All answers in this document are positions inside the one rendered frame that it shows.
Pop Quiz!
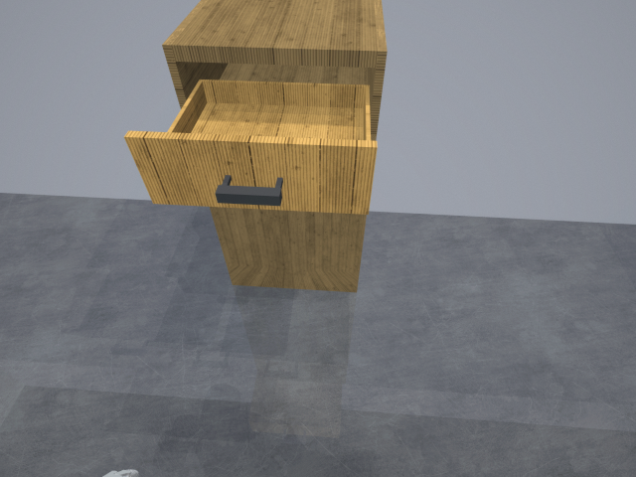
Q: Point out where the handle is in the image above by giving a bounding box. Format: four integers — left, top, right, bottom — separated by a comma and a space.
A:
215, 175, 283, 206

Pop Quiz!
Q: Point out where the cabinet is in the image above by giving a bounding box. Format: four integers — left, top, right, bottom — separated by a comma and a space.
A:
162, 0, 388, 292

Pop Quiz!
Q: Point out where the drawer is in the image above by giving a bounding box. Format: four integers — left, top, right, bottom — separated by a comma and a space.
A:
124, 79, 378, 215

